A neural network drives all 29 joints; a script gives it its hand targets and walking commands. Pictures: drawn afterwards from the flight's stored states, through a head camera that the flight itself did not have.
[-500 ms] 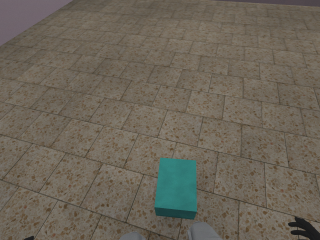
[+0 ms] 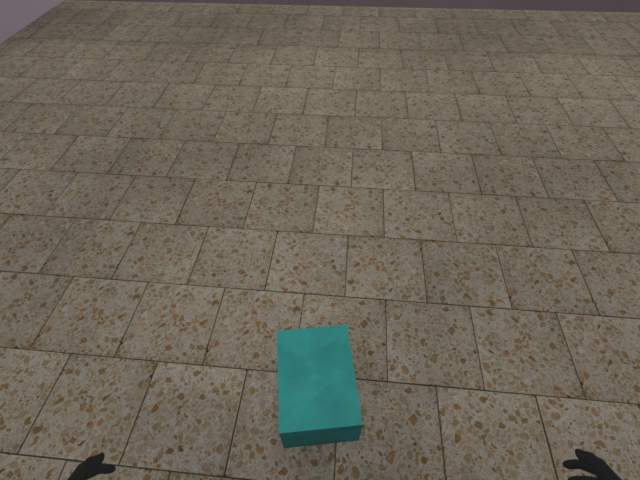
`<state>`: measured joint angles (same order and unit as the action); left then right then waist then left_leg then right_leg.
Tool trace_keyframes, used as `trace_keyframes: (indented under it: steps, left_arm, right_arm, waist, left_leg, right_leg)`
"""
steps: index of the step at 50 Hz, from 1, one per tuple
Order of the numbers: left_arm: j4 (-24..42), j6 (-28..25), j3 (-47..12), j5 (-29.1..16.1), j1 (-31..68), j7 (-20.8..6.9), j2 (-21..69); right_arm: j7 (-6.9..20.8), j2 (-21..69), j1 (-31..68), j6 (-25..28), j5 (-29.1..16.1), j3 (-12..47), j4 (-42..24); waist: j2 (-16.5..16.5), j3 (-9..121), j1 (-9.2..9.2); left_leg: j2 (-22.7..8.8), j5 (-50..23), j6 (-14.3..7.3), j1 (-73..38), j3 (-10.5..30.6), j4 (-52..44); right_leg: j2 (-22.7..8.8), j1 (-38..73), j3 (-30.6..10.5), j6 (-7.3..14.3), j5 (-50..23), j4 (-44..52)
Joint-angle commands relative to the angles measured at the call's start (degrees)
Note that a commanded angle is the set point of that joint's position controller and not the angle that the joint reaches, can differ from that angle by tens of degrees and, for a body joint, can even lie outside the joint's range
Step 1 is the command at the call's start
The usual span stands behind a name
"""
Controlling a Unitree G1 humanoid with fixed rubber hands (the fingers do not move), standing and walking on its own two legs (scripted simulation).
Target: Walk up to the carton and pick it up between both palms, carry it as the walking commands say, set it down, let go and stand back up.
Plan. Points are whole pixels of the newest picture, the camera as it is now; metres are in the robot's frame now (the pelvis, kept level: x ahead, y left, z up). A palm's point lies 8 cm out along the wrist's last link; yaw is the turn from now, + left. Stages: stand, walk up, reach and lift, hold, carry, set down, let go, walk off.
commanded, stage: walk up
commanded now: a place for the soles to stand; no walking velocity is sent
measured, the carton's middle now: (316, 384) +0.47 +0.02 -0.67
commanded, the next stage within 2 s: none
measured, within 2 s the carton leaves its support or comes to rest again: neither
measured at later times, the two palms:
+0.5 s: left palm out of the picture +0.14 +0.31 -0.07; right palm out of the picture +0.10 -0.34 -0.07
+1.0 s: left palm out of the picture +0.14 +0.35 -0.07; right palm out of the picture +0.10 -0.31 -0.08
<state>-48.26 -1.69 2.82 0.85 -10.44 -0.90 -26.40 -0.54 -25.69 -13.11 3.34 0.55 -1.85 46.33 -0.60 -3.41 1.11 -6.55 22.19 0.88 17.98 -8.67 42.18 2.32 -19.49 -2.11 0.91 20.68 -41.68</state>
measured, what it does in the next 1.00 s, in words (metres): stands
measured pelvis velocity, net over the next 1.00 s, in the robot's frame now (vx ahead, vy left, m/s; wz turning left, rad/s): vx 0.00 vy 0.02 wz -0.05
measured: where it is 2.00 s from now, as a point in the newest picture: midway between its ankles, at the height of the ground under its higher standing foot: outside the picture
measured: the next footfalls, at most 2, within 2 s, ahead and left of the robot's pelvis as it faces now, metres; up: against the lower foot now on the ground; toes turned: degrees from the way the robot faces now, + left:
none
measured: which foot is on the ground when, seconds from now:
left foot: down 0.00-1.00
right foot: down 0.00-1.00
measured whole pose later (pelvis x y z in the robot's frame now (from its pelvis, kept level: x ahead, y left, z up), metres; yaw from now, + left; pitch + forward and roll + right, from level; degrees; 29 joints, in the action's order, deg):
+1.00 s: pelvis +0.00 +0.02 +0.02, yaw -3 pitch -1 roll +0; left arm -55.2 -1.5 1.3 0.4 -3.6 1.5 -26.8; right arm 1.1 -24.9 -3.0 -1.3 1.0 -3.5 53.9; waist 0.0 -5.4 0.6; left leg -3.8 17.5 -1.1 14.3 -10.8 32.8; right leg 1.4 -17.6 -5.7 -0.3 15.3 -33.9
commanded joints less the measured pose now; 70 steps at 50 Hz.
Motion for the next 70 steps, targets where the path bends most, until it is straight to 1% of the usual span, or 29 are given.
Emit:
trace_keyframes:
  steps: [1,3,5,11,13,16,17,19,22,24,26,30,33,37,38,41,43,47,49,52,54,55,57,59,60,62,65,67,70]
  left_arm:
    - [1.28,-0.86,2.38,-0.14,-0.13,0.32,-11.60]
    - [0.99,-0.81,1.97,0.03,1.21,0.61,-11.49]
    - [0.82,-0.64,1.45,0.15,3.49,0.70,-10.57]
    - [-1.47,-0.05,1.20,0.00,4.03,0.19,-9.40]
    - [-2.13,-0.01,1.33,0.07,3.74,0.07,-9.75]
    - [-2.22,-0.28,1.45,0.21,3.60,0.28,-11.29]
    - [-2.16,-0.27,1.35,0.24,4.19,0.39,-11.47]
    - [-2.18,-0.17,0.84,0.19,6.46,0.52,-10.28]
    - [-2.74,-0.21,0.14,-0.02,7.28,0.40,-8.33]
    - [-3.66,-0.02,0.36,-0.17,6.79,0.22,-8.58]
    - [-4.39,0.25,0.40,-0.29,6.38,0.03,-8.46]
    - [-4.91,0.37,0.54,-0.18,6.56,-0.04,-8.96]
    - [-4.70,0.33,0.34,-0.04,7.45,0.11,-8.95]
    - [-4.99,0.47,0.18,-0.04,7.92,0.10,-8.52]
    - [-6.04,-0.43,0.50,-0.67,8.19,1.17,-10.31]
    - [-6.18,-0.82,0.90,-0.53,5.14,2.42,-12.30]
    - [-5.58,-0.70,0.85,-0.42,5.92,2.77,-12.34]
    - [-4.31,-0.47,0.42,-0.30,8.57,2.76,-10.81]
    - [-4.34,-0.21,0.35,-0.53,7.96,2.65,-9.56]
    - [-4.80,0.42,0.35,-0.53,4.51,2.33,-9.18]
    - [-5.19,0.28,0.68,-0.15,2.65,1.88,-9.64]
    - [-5.03,0.00,0.83,0.04,2.70,1.80,-10.33]
    - [-4.45,-0.45,1.34,0.41,4.48,1.87,-12.18]
    - [-3.83,-0.74,1.55,0.66,4.41,2.25,-12.95]
    - [-3.47,-0.80,1.42,0.69,4.70,2.36,-12.58]
    - [-3.12,-0.69,1.11,0.54,5.41,2.33,-11.08]
    - [-4.09,-0.15,1.04,0.12,2.34,2.11,-9.85]
    - [-4.30,-0.06,1.15,0.10,0.76,1.98,-9.85]
    - [-3.58,-0.45,1.61,0.62,2.19,1.93,-11.16]
  right_arm:
    - [-0.38,-10.55,3.29,0.32,-0.78,-2.70,-2.19]
    - [-0.28,-9.47,3.64,0.14,-0.68,-2.44,-1.33]
    - [-0.20,-9.61,3.53,0.24,-0.45,-2.47,-0.33]
    - [-0.44,-12.86,5.58,0.09,0.10,-3.40,1.98]
    - [-0.35,-12.04,7.38,-0.33,-0.01,-3.21,1.97]
    - [0.12,-8.76,9.42,-0.80,-0.49,-2.18,1.85]
    - [0.25,-8.42,8.99,-0.78,-0.42,-2.00,2.28]
    - [0.25,-8.91,6.96,-0.39,-0.15,-2.09,3.54]
    - [0.12,-11.24,6.96,0.19,0.30,-2.64,4.49]
    - [-0.01,-12.08,7.51,0.04,0.25,-2.95,5.02]
    - [-0.11,-11.87,8.43,-0.32,0.10,-3.01,5.24]
    - [0.05,-10.09,9.65,-0.96,-0.11,-2.63,5.26]
    - [0.20,-9.58,9.66,-1.00,-0.12,-2.49,5.59]
    - [0.16,-10.56,9.39,-0.87,0.12,-2.87,6.29]
    - [0.49,-10.18,11.56,-2.71,0.59,-2.94,6.06]
    - [0.89,-8.46,11.75,-4.26,0.08,-2.92,5.26]
    - [1.08,-8.28,11.33,-4.57,0.12,-2.99,5.16]
    - [1.37,-10.25,9.83,-4.18,0.41,-3.90,5.37]
    - [1.45,-11.87,10.06,-4.12,0.56,-4.52,5.17]
    - [1.44,-11.99,12.05,-4.28,0.58,-4.60,3.26]
    - [1.51,-11.29,12.70,-4.40,0.47,-4.38,2.19]
    - [1.54,-10.67,12.37,-4.50,0.38,-4.25,1.92]
    - [1.62,-9.70,12.03,-4.86,0.13,-4.23,1.72]
    - [1.80,-9.19,10.79,-4.94,0.14,-4.19,2.28]
    - [1.83,-9.26,10.23,-4.83,0.26,-4.25,2.57]
    - [1.88,-10.17,9.72,-4.43,0.54,-4.54,3.10]
    - [1.79,-11.26,11.10,-4.20,0.69,-4.74,2.89]
    - [1.73,-10.78,12.26,-4.32,0.58,-4.53,2.19]
    - [1.80,-9.70,11.47,-4.74,0.35,-4.35,1.86]
  waist:
    - [-0.68,4.95,-0.64]
    - [-2.12,5.43,-0.16]
    - [-2.76,4.79,0.50]
    - [1.82,5.20,-0.30]
    - [0.27,4.47,-0.62]
    - [-4.97,4.47,-1.12]
    - [-5.18,4.40,-0.93]
    - [-4.67,5.10,0.23]
    - [-0.36,6.15,0.49]
    - [0.90,6.26,-0.03]
    - [1.57,5.98,-0.39]
    - [-0.78,5.36,-0.30]
    - [-1.50,5.47,0.07]
    - [-0.16,5.65,0.16]
    - [2.26,3.10,-0.83]
    - [-2.01,7.32,-1.08]
    - [-3.38,7.35,-0.71]
    - [-1.83,7.40,0.51]
    - [3.00,6.83,0.17]
    - [6.40,5.28,-1.04]
    - [5.97,4.32,-1.91]
    - [4.01,3.89,-1.71]
    - [-0.75,3.16,-0.11]
    - [-1.99,4.64,0.43]
    - [-1.76,4.96,0.77]
    - [0.38,4.49,0.96]
    - [4.36,4.21,-0.79]
    - [4.74,3.47,-1.48]
    - [0.58,2.21,-0.27]
  left_leg:
    - [-1.76,-7.29,-2.42,0.02,5.10,-5.83]
    - [-0.50,-4.37,-2.47,-3.06,5.19,-5.82]
    - [-1.12,-4.54,-3.09,-5.94,5.57,-8.44]
    - [-8.41,-6.99,-6.66,-7.43,8.67,-14.40]
    - [-6.47,-4.53,-5.50,-5.16,5.94,-12.22]
    - [0.46,-0.96,-2.32,-3.41,3.36,-6.75]
    - [1.20,-0.02,-2.25,-3.64,3.94,-7.80]
    - [0.53,-2.26,-2.77,-7.17,5.07,-11.96]
    - [-3.57,-9.15,-4.20,-13.03,7.11,-16.48]
    - [-6.19,-11.02,-5.45,-12.79,7.76,-17.72]
    - [-6.44,-10.38,-5.74,-12.04,6.82,-17.55]
    - [-2.93,-6.81,-3.87,-10.59,3.85,-15.25]
    - [-1.85,-6.37,-3.39,-12.24,4.26,-15.67]
    - [-3.77,-9.04,-4.16,-14.09,5.11,-17.88]
    - [-2.84,-13.33,-3.96,-10.48,4.38,-14.68]
    - [-0.06,-11.20,-3.00,-8.63,5.67,-8.73]
    - [0.73,-7.99,-2.99,-8.67,6.66,-8.93]
    - [-2.47,-13.18,-4.45,-14.11,7.42,-13.40]
    - [-6.96,-14.34,-6.81,-13.13,8.92,-17.72]
    - [-11.40,-15.04,-10.50,-6.83,10.53,-19.40]
    - [-10.38,-11.00,-9.27,-2.90,9.39,-17.03]
    - [-8.01,-7.33,-7.42,-2.43,7.69,-14.86]
    - [-2.98,-1.31,-4.36,-4.50,5.63,-10.69]
    - [-1.44,-0.87,-3.71,-7.83,6.22,-8.90]
    - [-1.61,-1.19,-3.99,-9.23,6.98,-9.75]
    - [-4.06,-1.07,-5.36,-9.95,8.31,-14.25]
    - [-8.95,-2.56,-8.57,-4.99,9.65,-18.97]
    - [-8.46,-1.37,-8.18,-2.48,8.63,-17.95]
    - [-3.92,2.86,-4.99,-2.99,6.03,-12.85]
  right_leg:
    - [-8.04,3.42,-13.34,6.81,-18.99,7.89]
    - [-9.24,0.55,-15.78,7.72,-16.40,10.25]
    - [-7.82,-2.38,-13.79,6.37,-15.10,10.65]
    - [-4.35,-1.25,-5.69,3.13,-17.28,4.98]
    - [-5.25,0.03,-8.10,4.02,-16.35,7.87]
    - [-9.64,0.80,-19.39,7.59,-11.90,16.39]
    - [-10.14,1.25,-20.44,8.09,-12.28,17.24]
    - [-9.06,0.85,-17.46,6.74,-14.75,16.70]
    - [-5.60,-1.01,-10.43,3.29,-20.75,13.32]
    - [-4.51,0.63,-7.15,2.38,-21.32,11.01]
    - [-4.59,1.57,-6.50,2.38,-20.66,11.21]
    - [-6.05,2.10,-10.04,3.84,-19.78,14.73]
    - [-6.52,0.89,-12.05,4.26,-18.92,16.73]
    - [-5.28,0.97,-9.15,3.15,-21.74,15.06]
    - [-6.65,1.59,-10.05,3.19,-28.36,14.45]
    - [-11.02,5.01,-17.74,6.73,-31.39,15.90]
    - [-11.84,3.95,-18.98,7.72,-29.40,16.45]
    - [-7.08,-1.61,-10.49,4.07,-24.35,13.48]
    - [-3.29,-1.32,-3.23,1.61,-19.15,7.31]
    - [-2.72,1.41,0.09,0.99,-6.69,1.84]
    - [-3.73,3.81,-0.88,1.76,-7.10,4.23]
    - [-4.73,3.60,-3.02,2.28,-12.66,7.39]
    - [-7.32,-1.54,-10.02,4.17,-13.53,11.85]
    - [-9.47,-4.23,-13.86,5.92,-12.74,13.74]
    - [-9.20,-5.41,-13.60,5.71,-12.29,13.58]
    - [-6.02,-6.21,-8.09,3.56,-11.22,10.68]
    - [-3.32,-0.51,-0.84,1.63,-9.81,3.93]
    - [-3.73,1.10,-1.49,2.05,-9.23,4.85]
    - [-6.11,-2.29,-8.00,3.66,-10.92,10.28]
